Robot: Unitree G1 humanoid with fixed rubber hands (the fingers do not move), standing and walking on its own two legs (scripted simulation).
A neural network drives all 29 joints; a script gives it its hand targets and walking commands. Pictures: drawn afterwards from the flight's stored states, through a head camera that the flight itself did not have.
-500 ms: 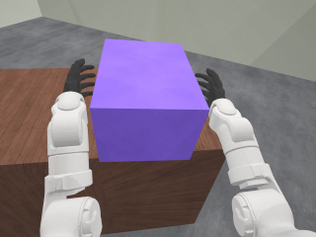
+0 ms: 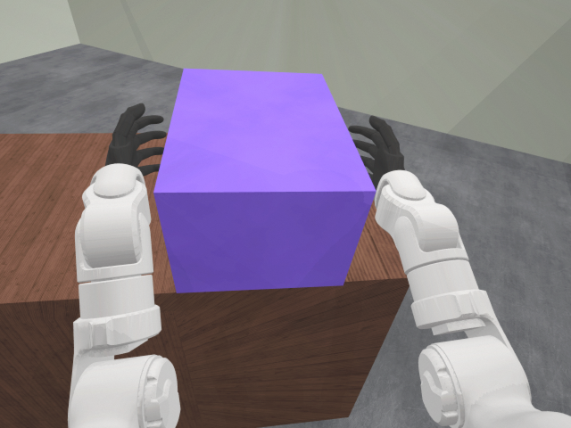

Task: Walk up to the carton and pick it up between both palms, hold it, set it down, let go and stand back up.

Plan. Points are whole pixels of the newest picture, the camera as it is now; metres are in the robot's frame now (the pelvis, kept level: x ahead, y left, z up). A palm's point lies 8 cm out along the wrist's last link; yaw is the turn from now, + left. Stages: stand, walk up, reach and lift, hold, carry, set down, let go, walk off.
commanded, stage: hold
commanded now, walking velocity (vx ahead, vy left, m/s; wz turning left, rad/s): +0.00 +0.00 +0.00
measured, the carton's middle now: (258, 170) +0.46 +0.00 +0.18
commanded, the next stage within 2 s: none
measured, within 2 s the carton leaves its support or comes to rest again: neither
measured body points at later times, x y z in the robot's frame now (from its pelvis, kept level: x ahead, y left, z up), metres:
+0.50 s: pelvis +0.00 +0.01 +0.00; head -0.05 +0.04 +0.45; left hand +0.37 +0.18 +0.26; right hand +0.38 -0.15 +0.25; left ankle +0.04 +0.09 -0.75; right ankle +0.00 -0.09 -0.75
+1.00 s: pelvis +0.00 +0.01 +0.00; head -0.05 +0.03 +0.45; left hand +0.37 +0.17 +0.24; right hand +0.38 -0.16 +0.23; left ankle +0.04 +0.09 -0.75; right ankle +0.00 -0.09 -0.75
